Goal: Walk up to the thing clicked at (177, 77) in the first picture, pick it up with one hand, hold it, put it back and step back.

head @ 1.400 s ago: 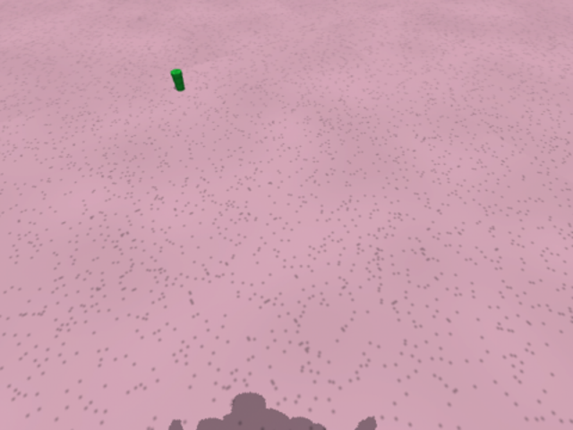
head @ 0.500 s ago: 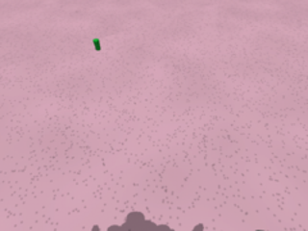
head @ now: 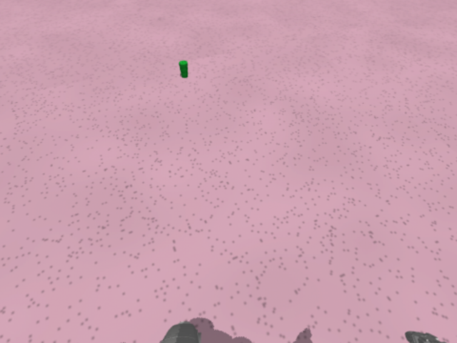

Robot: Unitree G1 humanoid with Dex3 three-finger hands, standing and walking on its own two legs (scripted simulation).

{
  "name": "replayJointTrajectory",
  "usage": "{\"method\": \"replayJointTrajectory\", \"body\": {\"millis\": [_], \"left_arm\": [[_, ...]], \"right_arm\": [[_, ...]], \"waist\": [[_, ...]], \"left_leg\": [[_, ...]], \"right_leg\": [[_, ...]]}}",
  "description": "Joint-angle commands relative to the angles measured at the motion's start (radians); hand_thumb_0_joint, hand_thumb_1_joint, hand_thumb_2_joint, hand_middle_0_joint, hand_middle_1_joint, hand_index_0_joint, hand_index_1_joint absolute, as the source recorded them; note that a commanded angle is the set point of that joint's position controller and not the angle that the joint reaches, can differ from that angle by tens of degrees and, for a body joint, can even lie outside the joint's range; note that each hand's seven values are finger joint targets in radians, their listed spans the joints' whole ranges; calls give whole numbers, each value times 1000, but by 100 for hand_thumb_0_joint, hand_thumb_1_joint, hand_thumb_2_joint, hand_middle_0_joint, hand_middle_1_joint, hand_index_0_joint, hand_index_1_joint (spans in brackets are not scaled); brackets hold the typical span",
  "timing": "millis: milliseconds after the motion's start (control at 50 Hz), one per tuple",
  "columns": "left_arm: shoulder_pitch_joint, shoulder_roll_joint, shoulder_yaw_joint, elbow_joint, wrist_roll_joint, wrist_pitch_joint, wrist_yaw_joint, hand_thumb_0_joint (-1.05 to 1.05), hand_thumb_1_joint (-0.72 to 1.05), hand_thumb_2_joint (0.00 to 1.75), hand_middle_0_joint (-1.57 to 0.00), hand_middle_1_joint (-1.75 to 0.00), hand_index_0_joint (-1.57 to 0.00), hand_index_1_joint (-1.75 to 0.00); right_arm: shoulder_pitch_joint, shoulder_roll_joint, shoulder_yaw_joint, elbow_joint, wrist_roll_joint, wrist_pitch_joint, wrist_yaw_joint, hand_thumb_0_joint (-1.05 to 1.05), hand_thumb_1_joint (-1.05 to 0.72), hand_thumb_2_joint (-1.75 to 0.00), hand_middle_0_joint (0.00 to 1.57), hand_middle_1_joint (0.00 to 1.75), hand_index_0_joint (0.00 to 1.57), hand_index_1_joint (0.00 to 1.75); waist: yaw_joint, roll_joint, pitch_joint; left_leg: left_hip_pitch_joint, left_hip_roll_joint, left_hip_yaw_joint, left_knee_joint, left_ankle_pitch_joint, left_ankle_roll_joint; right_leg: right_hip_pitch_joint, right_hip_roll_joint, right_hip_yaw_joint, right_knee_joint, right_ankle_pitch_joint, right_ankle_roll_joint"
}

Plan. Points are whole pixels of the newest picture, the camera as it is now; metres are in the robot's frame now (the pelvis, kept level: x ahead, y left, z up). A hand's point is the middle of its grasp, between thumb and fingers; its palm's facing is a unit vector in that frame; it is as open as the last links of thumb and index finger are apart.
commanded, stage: walk up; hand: left
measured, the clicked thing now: (184, 69) +2.20 +0.46 -0.71
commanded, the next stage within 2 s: none
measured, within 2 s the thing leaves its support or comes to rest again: neither
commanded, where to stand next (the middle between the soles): +1.89 +0.21 m, yaw +7 degrees
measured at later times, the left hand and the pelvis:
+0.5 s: hand (109, 221) +0.39 +0.34 -0.14, palm faces -0.01 -0.94 -0.33, open 7.4 cm; pelvis +0.28 +0.06 -0.01, yaw +5 degrees
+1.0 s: hand (115, 178) +0.56 +0.38 -0.17, palm faces +0.15 -0.92 -0.37, open 7.4 cm; pelvis +0.61 +0.09 -0.02, yaw +8 degrees
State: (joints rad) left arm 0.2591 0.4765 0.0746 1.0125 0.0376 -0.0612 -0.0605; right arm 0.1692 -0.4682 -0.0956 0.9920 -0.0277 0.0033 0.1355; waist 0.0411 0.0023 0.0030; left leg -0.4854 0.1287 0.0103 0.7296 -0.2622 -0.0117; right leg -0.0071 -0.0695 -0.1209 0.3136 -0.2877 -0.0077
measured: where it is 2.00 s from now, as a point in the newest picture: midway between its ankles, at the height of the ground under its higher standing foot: (216, 168)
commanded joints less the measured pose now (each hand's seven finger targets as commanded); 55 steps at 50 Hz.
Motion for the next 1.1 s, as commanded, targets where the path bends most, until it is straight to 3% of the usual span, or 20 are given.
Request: {"method": "replayJointTrajectory", "body": {"millis": [0, 60, 80, 100, 160, 200, 300, 420, 480, 520, 540, 560, 660, 740, 880, 940, 960, 980, 1000, 1080], "left_arm": [[-230, 304, 70, -131, 1, -35, -1, 0, 90, 90, -20, -30, -20, -30], [-132, 184, 22, -114, 2, -17, -9, 0, 90, 90, -20, -30, -20, -30], [-157, 94, -5, -157, -20, -20, -10, 0, 90, 90, -20, -30, -20, -30], [-213, 175, -3, -173, -22, -27, 0, 0, 90, 90, -20, -30, -20, -30], [-119, 241, 11, -89, -49, -27, -12, 0, 90, 90, -20, -30, -20, -30], [-81, 244, 28, -68, -41, -12, -28, 0, 90, 90, -20, -30, -20, -30], [-204, 192, 31, -142, -30, 0, -55, 0, 90, 90, -20, -30, -20, -30], [-333, 129, 21, -193, -37, -9, -56, 0, 90, 90, -20, -30, -20, -30], [-221, 130, 33, -159, -41, -9, -45, 0, 90, 90, -20, -30, -20, -30], [57, 189, 75, -79, -34, -18, -20, 0, 90, 90, -20, -30, -20, -30], [171, 279, 104, -75, -20, -25, -6, 0, 90, 90, -20, -30, -20, -30], [171, 328, 110, -92, -37, -30, 0, 0, 90, 90, -20, -30, -20, -30], [-78, 187, 59, -150, -43, -52, 11, 0, 90, 90, -20, -30, -20, -30], [-82, 199, 59, -192, -35, -74, 3, 0, 90, 90, -20, -30, -20, -30], [-18, 228, 58, -178, -30, -60, -9, 0, 90, 90, -20, -30, -20, -30], [-9, 221, 45, -185, -32, -45, 6, 0, 90, 90, -20, -30, -20, -30], [29, 175, 27, -186, -34, -39, 13, 0, 90, 90, -20, -30, -20, -30], [93, 104, 8, -208, -56, -38, 18, 0, 90, 90, -20, -30, -20, -30], [85, 179, 25, -199, -65, -35, 30, 0, 90, 90, -20, -30, -20, -30], [59, 182, 14, -147, -57, -36, 17, 0, 90, 90, -20, -30, -20, -30]], "right_arm": [[5, -164, -52, -83, 12, -36, 0, 0, -90, -90, 20, 30, 20, 30], [236, -262, -94, 6, -1, -60, -40, 0, -90, -90, 20, 30, 20, 30], [324, -384, -110, -6, -10, -74, -61, 0, -90, -90, 20, 30, 20, 30], [231, -434, -111, -50, 38, -78, -60, 0, -90, -90, 20, 30, 20, 30], [33, -285, -65, -110, 29, -99, -80, 0, -90, -90, 20, 30, 20, 30], [28, -245, -46, -108, 35, -111, -79, 0, -90, -90, 20, 30, 20, 30], [83, -242, -47, -120, 34, -132, -78, 0, -90, -90, 20, 30, 20, 30], [153, -234, -48, -125, 28, -133, -89, 0, -90, -90, 20, 30, 20, 30], [144, -235, -52, -137, 15, -122, -104, 0, -90, -90, 20, 30, 20, 30], [185, -178, -30, -151, 3, -118, -105, 0, -90, -90, 20, 30, 20, 30], [244, -94, -1, -177, 22, -120, -103, 0, -90, -90, 20, 30, 20, 30], [216, -164, -16, -183, 45, -126, -111, 0, -90, -90, 20, 30, 20, 30], [157, -153, -15, -123, 27, -101, -83, 0, -90, -90, 20, 30, 20, 30], [90, -143, -28, -150, 12, -83, -47, 0, -90, -90, 20, 30, 20, 30], [-90, -112, -25, -195, 10, -93, -33, 0, -90, -90, 20, 30, 20, 30], [77, -164, -45, -144, -4, -97, -49, 0, -90, -90, 20, 30, 20, 30], [233, -211, -65, -105, -25, -103, -63, 0, -90, -90, 20, 30, 20, 30], [295, -317, -96, -119, -32, -108, -80, 0, -90, -90, 20, 30, 20, 30], [296, -336, -104, -139, 6, -109, -83, 0, -90, -90, 20, 30, 20, 30], [115, -217, -48, -181, 39, -116, -101, 0, -90, -90, 20, 30, 20, 30]], "waist": [[-94, -143, 48], [-195, 237, -26], [-227, 505, -22], [-187, 323, 27], [-54, 107, 39], [-34, 130, 58], [-61, 128, 126], [-78, 84, 88], [-22, 69, -9], [93, -67, -193], [116, -279, -268], [121, -280, -261], [-31, -144, 44], [-31, -115, 65], [5, -70, 45], [-81, 43, -34], [-153, 138, -118], [-167, 367, -190], [-171, 267, -240], [-60, 104, -40]], "left_leg": [[303, -14, 84, -84, 71, 2], [653, -97, 49, -229, -224, 72], [708, 193, -557, -506, -594, 174], [533, 333, -845, -691, -694, 280], [436, 187, -393, -549, -374, 209], [310, 136, -232, -583, -283, 186], [358, 127, -159, -648, -193, 214], [422, 111, -52, -581, 226, 184], [451, 84, 4, -352, 457, 155], [264, -12, 67, 143, 407, 105], [-22, -111, 70, 435, 32, 76], [-235, -178, -17, 566, -238, 69], [-53, -11, -93, 372, 8, 60], [-55, 10, -19, 143, 51, 7], [139, -24, 54, -175, 256, 14], [359, -86, 85, -205, 91, 60], [550, -73, 32, -228, -8, 111], [752, 186, -403, -313, -131, 209], [821, 309, -712, -434, -135, 313], [442, 185, -217, -426, 203, 215]], "right_leg": [[-372, -214, 88, -136, -443, -159], [-537, -56, -64, 538, -183, -114], [-841, 76, -36, 915, -304, -51], [-815, 29, 162, 960, -250, -65], [-705, -95, 187, 828, -24, -32], [-586, -98, 145, 714, 40, -3], [-642, -90, 115, 484, 160, 18], [-489, -36, 59, 262, 286, -23], [-277, 26, 2, 227, 208, -48], [164, 29, 26, 211, 96, -82], [376, -235, 405, 144, -193, -145], [433, -406, 801, -28, -197, -270], [-182, -201, 288, -129, -89, -171], [-248, -209, 192, -188, -124, -215], [-207, -172, 84, -98, 14, -176], [-199, -140, 33, 209, 300, -145], [-299, -92, 5, 503, 325, -111], [-584, 38, -23, 839, 49, -48], [-721, 102, 128, 927, -215, -46], [-603, -56, 207, 821, -59, -27]]}}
